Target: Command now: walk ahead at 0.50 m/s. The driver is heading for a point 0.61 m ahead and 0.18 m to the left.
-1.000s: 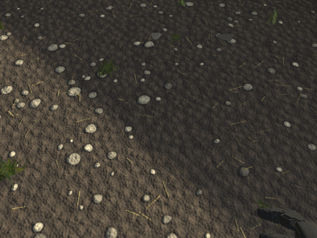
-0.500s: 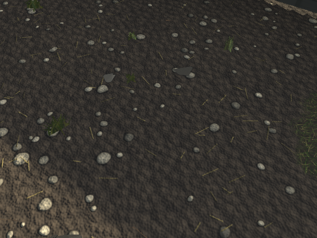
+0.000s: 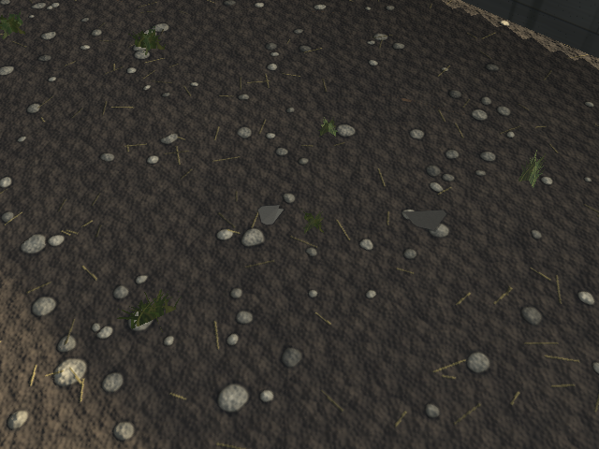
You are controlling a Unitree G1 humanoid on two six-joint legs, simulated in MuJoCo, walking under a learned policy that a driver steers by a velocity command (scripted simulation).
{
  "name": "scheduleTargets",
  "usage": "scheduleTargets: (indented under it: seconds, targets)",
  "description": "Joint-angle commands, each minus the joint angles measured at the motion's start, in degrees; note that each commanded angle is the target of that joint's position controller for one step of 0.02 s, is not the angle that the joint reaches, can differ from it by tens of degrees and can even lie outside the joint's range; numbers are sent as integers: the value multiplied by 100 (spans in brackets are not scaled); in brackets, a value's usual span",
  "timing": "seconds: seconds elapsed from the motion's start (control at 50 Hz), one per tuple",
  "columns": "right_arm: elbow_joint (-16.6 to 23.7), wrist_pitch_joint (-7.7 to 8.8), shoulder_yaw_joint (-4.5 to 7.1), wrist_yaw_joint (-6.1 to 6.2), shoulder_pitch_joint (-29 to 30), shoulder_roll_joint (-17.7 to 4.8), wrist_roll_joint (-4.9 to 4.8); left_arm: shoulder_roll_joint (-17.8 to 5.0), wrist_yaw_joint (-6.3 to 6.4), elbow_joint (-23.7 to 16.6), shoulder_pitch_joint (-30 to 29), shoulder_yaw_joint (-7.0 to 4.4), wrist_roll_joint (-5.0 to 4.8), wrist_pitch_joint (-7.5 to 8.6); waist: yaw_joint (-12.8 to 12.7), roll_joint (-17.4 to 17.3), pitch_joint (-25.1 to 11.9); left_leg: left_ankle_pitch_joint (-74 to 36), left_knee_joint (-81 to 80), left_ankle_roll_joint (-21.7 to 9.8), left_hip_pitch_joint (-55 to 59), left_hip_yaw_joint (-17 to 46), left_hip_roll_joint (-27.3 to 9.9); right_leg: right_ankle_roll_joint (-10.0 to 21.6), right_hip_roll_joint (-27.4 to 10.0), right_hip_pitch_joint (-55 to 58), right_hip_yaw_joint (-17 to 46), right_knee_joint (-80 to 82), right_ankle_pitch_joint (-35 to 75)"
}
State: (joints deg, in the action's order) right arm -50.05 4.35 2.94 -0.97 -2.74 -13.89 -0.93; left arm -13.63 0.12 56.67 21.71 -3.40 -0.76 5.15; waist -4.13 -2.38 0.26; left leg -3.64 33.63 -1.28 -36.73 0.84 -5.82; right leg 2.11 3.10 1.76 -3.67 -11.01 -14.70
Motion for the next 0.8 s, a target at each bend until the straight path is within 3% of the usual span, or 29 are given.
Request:
scheduleTargets:
  seconds: [0.02, 0.06, 0.08, 0.1, 0.12, 0.14, 0.16, 0.18, 0.2, 0.22, 0.24, 0.28, 0.34, 0.46, 0.52, 0.56, 0.62, 0.64, 0.66, 0.68, 0.7, 0.72, 0.74, 0.76, 0.8]
  targets:
    - [539, 131, 55, -100, 683, -415, -26, -963, 61, -81, 213, -223, -44, -31, 77, 598, 492, 342, -315, -159, -195, -13, 68, 842, -1829, 118, 751, 59, 1730]
    - [493, 167, 122, -129, 352, -586, -33, -1048, 79, -95, 70, -257, -47, -89, 324, 715, 267, 755, -432, -309, 441, -166, 249, 723, -1870, 272, 726, -375, 2653]
    - [345, 175, 212, -118, -184, -732, -22, -1053, 82, -126, -74, -253, -46, -122, 647, 741, -62, 798, -533, -422, 1253, -359, 456, 614, -1709, 197, 562, -1015, 3603]
    - [29, 171, 365, -79, -1179, -1018, -7, -900, 82, -165, -100, -191, -11, -147, 1056, 610, -680, 696, -469, -595, 2660, -360, 494, 444, -1374, -267, 323, -2189, 3848]
    - [-159, 149, 484, -18, -2202, -1497, 59, -672, 86, -308, 46, -82, 119, -142, 1286, -266, -1572, 694, -410, -981, 4416, 1103, -703, 214, -943, -1543, 30, -4163, 1977]
    - [-272, 139, 501, -79, -2362, -1710, 75, 78, 14, -280, 744, 114, 51, -2, 847, -1725, -2168, 1913, -1336, -1853, 5962, 3858, -1710, -65, 94, -3662, 462, -5848, -1762]
    - [-208, 160, 348, -88, -2166, -1150, 16, -595, -9, -255, 303, -25, -96, 127, 1027, -996, -1802, 2493, -1646, -1612, 5708, 3888, -1532, 41, -234, -4303, 1103, -6478, -1841]
    - [-105, 181, 277, -67, -1678, -906, 10, -847, -22, -429, -251, -92, -194, 205, 963, -681, -1058, 2181, -1705, -1353, 4981, 3017, -1367, 145, -515, -4602, 973, -6481, -1296]
    - [-2, 189, 230, -67, -1220, -801, 51, -821, 22, -474, -522, -95, -164, 218, 775, -134, -679, 1520, -1830, -1233, 4152, 2379, -1180, 144, -827, -4353, 825, -6220, -732]
    - [27, 197, 193, -79, -961, -653, 104, -781, 58, -488, -651, -138, -72, 184, 622, -16, -382, 1015, -1991, -1188, 3482, 1904, -990, 118, -1000, -4104, 784, -5880, -417]
    - [3, 211, 151, -87, -894, -535, 160, -687, 59, -470, -534, -152, -47, 111, 449, -145, -344, 777, -2152, -1144, 3113, 1603, -855, 117, -1137, -3749, 825, -5688, -207]
    - [-100, 233, 157, -79, -1025, -548, 133, -462, 68, -437, -408, -140, -42, -16, 335, -183, -241, 520, -2421, -1211, 2809, 1240, -750, 62, -1202, -3570, 761, -5343, -71]
    - [-226, 232, 212, 25, -1291, -787, 113, -468, 87, -631, -938, -157, 25, -85, 391, -23, 40, 145, -2657, -1264, 2828, 918, -746, -109, -1248, -4096, 704, -4580, 599]
    - [-415, 149, 189, 131, -1779, -824, 47, -293, -21, -945, -2066, -78, 9, -23, 714, -76, 300, 136, -2761, -983, 3040, 249, -447, -170, -967, -4004, 401, -2680, 2120]
    - [-589, 81, 194, 135, -2167, -827, 5, -306, -101, -1145, -2615, -43, -19, 15, 896, -45, 479, 156, -2576, -1009, 3482, 372, -604, -154, -837, -4069, 385, -2178, 1997]
    - [-653, 10, 221, 162, -2278, -873, -18, -357, -172, -1279, -2830, -37, -37, 76, 886, -87, 546, -5, -2307, -1005, 3834, 538, -773, -101, -768, -4123, 449, -1900, 1693]
    - [-606, -59, 293, 200, -2073, -1027, -40, -641, -214, -1235, -2391, -131, -44, 168, 511, -286, 266, -819, -1730, -859, 3957, 745, -887, 47, -555, -3197, 399, -1627, 1197]
    - [-553, -75, 285, 198, -1914, -1013, -44, -813, -189, -1068, -1779, -229, -31, 188, 159, -298, -95, -1581, -1098, -740, 3812, 622, -686, 164, -400, -2270, 261, -1488, 1195]
    - [-465, -74, 216, 187, -1830, -828, 0, -1129, -135, -799, -748, -367, 25, 203, -267, -196, -827, -1436, 103, -550, 3131, 411, -334, 389, -643, -651, 453, -1735, 1358]
    - [-303, -21, 72, 167, -2215, -305, 58, -1658, -77, -663, 149, -500, 153, 192, -315, 776, -1840, 480, 2269, -173, 1131, 3, 393, 1001, -2097, 1711, 2247, -1808, 1063]
    - [-340, 74, -24, 151, -2545, -40, -42, -1502, -98, -585, 325, -440, 102, 144, -221, 1936, -2581, 3706, 3652, -48, -47, 366, 866, 1476, -2900, 2455, 4290, -962, 232]
    - [-298, 122, 158, 150, -2159, -701, -186, -1028, -86, -657, -11, -295, 75, 131, -245, 1382, -1850, 3554, 4201, -109, -518, 757, 498, 1209, -2675, 1824, 3839, -751, -278]
    - [-159, 126, 195, 166, -1724, -810, -225, -797, -59, -745, -456, -222, 68, 121, -144, 1108, -1107, 3079, 4208, -166, -680, 561, 221, 973, -2511, 984, 2980, -621, -197]
    - [-128, 98, 209, 191, -1524, -726, -174, -647, -72, -753, -840, -172, 93, 133, 30, 736, -626, 2630, 3935, -169, -450, 486, -1, 867, -2293, 102, 2377, -361, 95]
    - [-165, -64, 265, 213, -1648, -499, -110, -456, -102, -715, -1238, -120, 180, 172, 374, 858, -165, 2213, 3512, -170, 213, 513, -210, 760, -1956, -981, 1495, 6, 862]
